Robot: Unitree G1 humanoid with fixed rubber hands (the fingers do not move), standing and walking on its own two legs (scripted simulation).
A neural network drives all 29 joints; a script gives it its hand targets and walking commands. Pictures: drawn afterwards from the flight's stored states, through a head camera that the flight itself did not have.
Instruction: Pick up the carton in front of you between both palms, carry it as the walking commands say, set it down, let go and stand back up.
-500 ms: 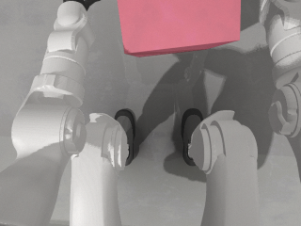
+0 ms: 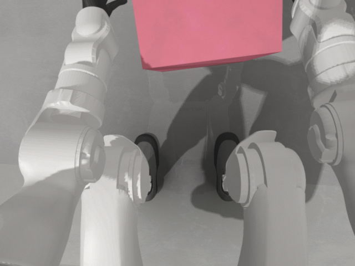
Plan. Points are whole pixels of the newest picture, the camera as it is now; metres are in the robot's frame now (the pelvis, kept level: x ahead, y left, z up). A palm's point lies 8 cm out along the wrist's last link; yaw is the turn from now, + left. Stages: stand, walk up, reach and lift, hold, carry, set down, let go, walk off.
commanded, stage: reach and lift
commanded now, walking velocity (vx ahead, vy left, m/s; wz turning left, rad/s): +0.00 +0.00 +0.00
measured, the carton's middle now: (200, 11) +0.54 -0.05 -0.25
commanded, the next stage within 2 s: none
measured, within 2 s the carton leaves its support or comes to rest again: leaves its support in 0.38 s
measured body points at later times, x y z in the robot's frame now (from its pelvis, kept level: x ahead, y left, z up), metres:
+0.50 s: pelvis +0.00 +0.00 -0.01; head +0.35 -0.05 +0.27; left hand +0.56 +0.11 -0.14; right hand +0.55 -0.20 -0.16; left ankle +0.12 +0.13 -0.34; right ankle +0.11 -0.12 -0.34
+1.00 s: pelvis +0.00 +0.02 +0.11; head +0.26 -0.03 +0.48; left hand +0.51 +0.10 +0.05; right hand +0.49 -0.20 +0.05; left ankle +0.12 +0.13 -0.34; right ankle +0.11 -0.12 -0.34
